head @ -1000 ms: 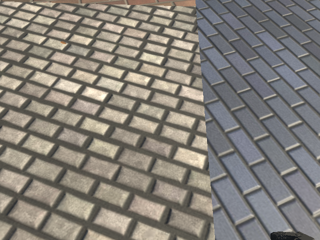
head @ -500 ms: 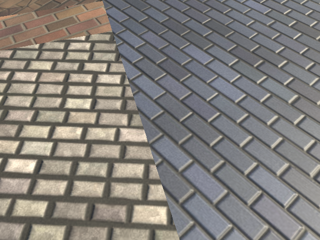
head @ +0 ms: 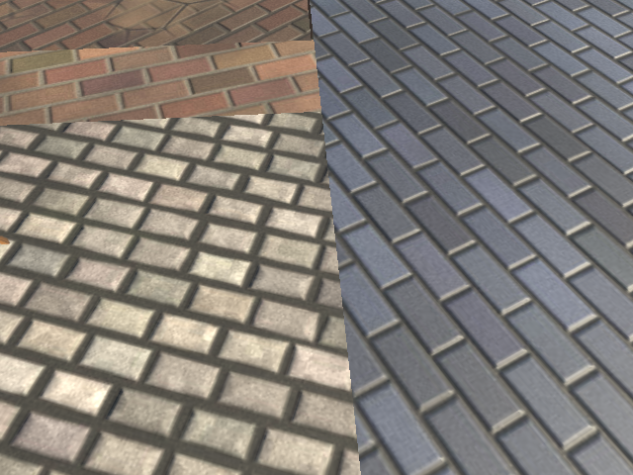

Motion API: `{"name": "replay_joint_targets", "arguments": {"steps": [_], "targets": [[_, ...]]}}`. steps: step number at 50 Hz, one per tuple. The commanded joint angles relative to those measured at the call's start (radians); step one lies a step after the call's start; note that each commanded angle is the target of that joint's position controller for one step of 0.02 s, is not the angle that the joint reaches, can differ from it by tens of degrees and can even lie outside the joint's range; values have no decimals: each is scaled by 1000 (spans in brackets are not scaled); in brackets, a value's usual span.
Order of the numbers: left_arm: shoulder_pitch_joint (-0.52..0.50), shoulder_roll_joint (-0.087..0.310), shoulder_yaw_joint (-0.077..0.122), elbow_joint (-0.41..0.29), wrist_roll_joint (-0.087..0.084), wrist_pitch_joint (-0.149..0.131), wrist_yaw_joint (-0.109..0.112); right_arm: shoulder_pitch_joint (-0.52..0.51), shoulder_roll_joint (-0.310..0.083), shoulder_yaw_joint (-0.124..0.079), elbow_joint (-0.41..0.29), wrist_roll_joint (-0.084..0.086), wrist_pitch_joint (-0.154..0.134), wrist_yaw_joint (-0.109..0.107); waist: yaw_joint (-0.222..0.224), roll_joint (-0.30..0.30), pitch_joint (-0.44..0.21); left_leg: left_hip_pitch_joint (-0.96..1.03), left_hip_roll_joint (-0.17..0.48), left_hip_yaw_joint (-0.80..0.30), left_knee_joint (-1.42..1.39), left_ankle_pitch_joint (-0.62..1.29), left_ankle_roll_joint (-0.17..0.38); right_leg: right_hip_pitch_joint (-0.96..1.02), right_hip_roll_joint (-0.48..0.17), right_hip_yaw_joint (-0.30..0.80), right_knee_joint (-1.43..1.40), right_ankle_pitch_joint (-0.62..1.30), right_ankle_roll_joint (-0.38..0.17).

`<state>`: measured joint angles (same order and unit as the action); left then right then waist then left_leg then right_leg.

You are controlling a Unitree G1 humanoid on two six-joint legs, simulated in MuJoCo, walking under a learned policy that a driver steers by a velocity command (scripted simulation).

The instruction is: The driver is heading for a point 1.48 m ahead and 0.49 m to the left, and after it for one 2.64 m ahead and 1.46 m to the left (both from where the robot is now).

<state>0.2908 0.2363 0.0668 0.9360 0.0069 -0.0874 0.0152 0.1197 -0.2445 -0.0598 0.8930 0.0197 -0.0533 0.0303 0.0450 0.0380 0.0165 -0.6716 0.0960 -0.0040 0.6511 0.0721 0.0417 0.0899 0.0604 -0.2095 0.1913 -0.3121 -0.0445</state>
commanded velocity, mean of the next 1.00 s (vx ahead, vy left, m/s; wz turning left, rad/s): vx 0.50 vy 0.00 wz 0.48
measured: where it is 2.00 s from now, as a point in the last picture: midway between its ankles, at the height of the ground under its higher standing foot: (184, 248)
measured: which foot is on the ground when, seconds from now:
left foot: up 0.00-0.10, down 0.12-0.60, up 0.62-1.00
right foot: down 0.00-0.12, up 0.14-0.56, down 0.58-1.00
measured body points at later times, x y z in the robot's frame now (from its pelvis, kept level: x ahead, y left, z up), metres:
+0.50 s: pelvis +0.30 +0.04 +0.01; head +0.33 +0.06 +0.45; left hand +0.45 +0.33 -0.08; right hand +0.43 -0.23 -0.10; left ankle +0.20 +0.11 -0.74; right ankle +0.52 -0.07 -0.70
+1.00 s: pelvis +0.56 +0.11 +0.00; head +0.58 +0.13 +0.45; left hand +0.40 +0.35 -0.12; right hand +0.87 +0.03 -0.08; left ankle +0.62 +0.32 -0.70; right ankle +0.52 -0.05 -0.74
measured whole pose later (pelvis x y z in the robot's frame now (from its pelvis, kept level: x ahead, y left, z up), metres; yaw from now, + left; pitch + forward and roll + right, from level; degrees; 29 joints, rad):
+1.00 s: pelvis +0.56 +0.11 +0.00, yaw +31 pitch +2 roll -2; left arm 0.37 0.28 0.06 0.90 -0.02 -0.08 -0.01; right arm 0.08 -0.26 -0.05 0.65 0.02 -0.05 0.03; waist 0.10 0.04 0.02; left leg -0.62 0.09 -0.02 0.63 -0.05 0.02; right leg 0.01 0.00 -0.11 0.24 -0.29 0.00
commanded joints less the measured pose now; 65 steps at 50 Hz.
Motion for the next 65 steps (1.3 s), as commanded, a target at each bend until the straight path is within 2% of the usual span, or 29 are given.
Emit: {"name": "replay_joint_targets", "arguments": {"steps": [1, 3, 5, 6, 7, 8, 9, 10, 12, 15, 20, 25, 28, 29, 30, 31, 32, 33, 36, 45, 50, 52, 54, 55, 56, 57, 58, 61, 65], "targets": [[26, 169, 39, -28, -11, 19, 13, -136, -54, -5, -123, 2, -16, 25, 7, -84, 67, -52, -33, 59, -40, -97, 34, 53, -335, 26, 47, 747, -90], [-2, 201, 47, -43, -15, 35, 25, -80, -91, -22, -133, 4, -10, 35, -45, -131, 4, 74, -97, 120, -24, -207, 72, 76, -341, 4, 187, 1077, -70], [-46, 219, 47, -60, -19, 47, 32, 166, -180, -70, -88, 9, -5, 27, -188, -126, -126, 423, -165, 120, -95, -191, 135, -30, -299, -17, 529, 1117, -28], [-35, 197, 36, -80, -5, 35, 30, 304, -268, -100, -65, 4, 6, 2, -232, 2, -223, 715, -26, -120, -132, -201, 197, -270, -242, -21, 844, 757, 15], [47, 43, -8, -125, 11, -1, 6, 258, -327, -108, -94, 11, 2, -3, -111, 244, -310, 1045, 226, -723, -259, -297, 421, -731, 17, 107, 1231, -210, 88], [-39, 132, 6, -140, -27, -51, -16, 290, -254, -80, -96, -3, -3, 0, -171, 97, -380, 1099, 232, -801, -353, -336, 399, -849, -19, 325, 1286, -241, 47], [-119, 158, 12, -166, -60, -72, -25, 255, -199, -68, -100, -9, -11, -2, -170, 47, -253, 1001, 198, -624, -352, -279, 342, -900, -73, 319, 1238, -166, 20], [-134, 145, 11, -165, -49, -78, -20, 182, -170, -60, -111, -3, -21, 2, -114, -52, -138, 827, 145, -488, -357, -161, 302, -869, -121, 306, 1123, -96, 18], [-122, 156, 26, -155, -8, -56, -7, 98, -118, -42, -141, -8, -24, -6, -49, -40, -74, 610, 78, -353, -390, -25, 268, -737, -171, 293, 991, -29, 40], [-118, 126, 24, -172, 4, -22, -1, 107, -162, -52, -155, -7, -25, -23, -24, -11, -53, 479, 47, -289, -426, 70, 267, -686, -172, 265, 845, 30, 92], [-302, 84, 3, -233, -1, -21, -6, 168, -190, -62, -156, 2, -8, -45, -94, 46, -27, 397, -30, -216, -406, -44, 191, -610, -98, 240, 450, 338, 120], [-354, 140, 16, -267, -18, -42, -28, 221, -176, -59, -145, 7, 5, -50, -109, 74, -33, 501, 28, -353, -307, -174, 161, -560, -68, 283, 301, 336, 89], [-202, 183, 39, -231, -13, -60, -29, 188, -155, -52, -166, -1, 9, -54, -17, 98, -76, 509, 5, -389, -161, -118, 118, -366, -68, 267, 243, 263, 29], [-69, 226, 53, -213, 5, -65, -23, 181, -104, -33, -184, -9, 5, -49, 45, 41, -187, 425, -52, -327, 54, -153, 84, -141, -178, 360, 266, 229, -25], [65, 308, 73, -195, 25, -57, -18, 281, -46, -17, -210, 2, -4, -51, 30, -198, -325, 121, -194, -186, 393, -440, 11, 205, -400, 734, 214, 67, -155], [88, 289, 70, -176, 1, -46, -26, 336, -92, -14, -220, 20, -10, -49, 10, -386, -348, -89, -163, -167, 589, -685, -5, 268, -506, 1057, 120, -179, -225], [27, 192, 45, -202, -11, -41, -24, 282, -179, -35, -206, 23, -5, -48, 30, -244, -214, -149, -103, -185, 673, -599, -12, 160, -468, 941, 96, -284, -187], [-21, 158, 34, -210, -8, -30, -21, 197, -195, -40, -219, 11, 1, -47, 34, -158, -115, -137, -67, -144, 674, -517, -15, 26, -421, 768, 92, -194, -144], [-91, 116, 15, -193, 8, -26, -21, 155, -143, -43, -239, 4, 12, -37, -23, -146, -14, -25, 4, -126, 555, -400, -10, -217, -317, 506, 22, 82, -116], [-17, 190, 33, -121, -21, -24, -23, -23, -58, -2, -295, -8, -5, -11, 7, -100, 13, 15, 1, -30, 83, -88, -33, -195, -274, 240, -47, 363, -142], [75, 225, 37, -69, -37, 5, -24, -143, -76, -1, -341, 4, -15, 8, 37, -124, 46, 52, -35, 15, -71, -147, -4, -84, -329, 240, -3, 409, -125], [64, 244, 40, -58, -42, 16, -20, -99, -107, -14, -337, -1, -17, 10, -12, -145, 15, 155, -70, 40, -123, -202, 30, -47, -337, 224, 83, 606, -104], [52, 222, 27, -57, -40, 21, -12, 162, -185, -58, -255, -11, -15, -2, -148, -121, -149, 564, -101, 57, -163, -135, 85, -158, -263, 141, 394, 771, -50], [51, 159, 0, -90, -2, 14, -11, 347, -272, -82, -224, -21, -6, -20, -208, 36, -299, 878, 123, -210, -122, -71, 157, -403, -201, 106, 741, 406, -6], [152, 66, -29, -104, -8, -9, -21, 335, -319, -79, -218, -21, -7, -14, -120, 261, -410, 1085, 310, -673, -269, -260, 308, -734, -39, 205, 1022, -271, 33], [70, 177, -1, -97, -37, -24, -28, 321, -224, -57, -223, -14, -10, -10, -163, 133, -342, 1030, 280, -658, -320, -361, 275, -845, -93, 300, 1115, -268, 22], [-13, 198, 6, -129, -52, -32, -32, 256, -193, -43, -225, -11, -14, -10, -148, 106, -200, 901, 242, -506, -338, -310, 238, -897, -134, 276, 1106, -174, 10], [-22, 164, 8, -120, -23, -13, -26, 119, -126, -24, -232, -27, -25, -4, -47, 52, -72, 584, 143, -286, -430, -121, 204, -749, -216, 270, 972, 8, 28], [-58, 119, -1, -133, -12, 19, -19, 129, -150, -33, -196, -21, -48, -11, -21, 24, -24, 500, 130, -182, -510, -30, 223, -759, -221, 264, 838, 118, 64]]}}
